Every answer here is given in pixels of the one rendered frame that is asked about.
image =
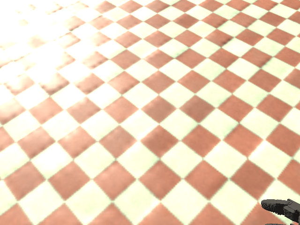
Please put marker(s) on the right robot hand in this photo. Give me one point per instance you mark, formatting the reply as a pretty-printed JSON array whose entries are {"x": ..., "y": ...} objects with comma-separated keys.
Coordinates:
[{"x": 289, "y": 209}]

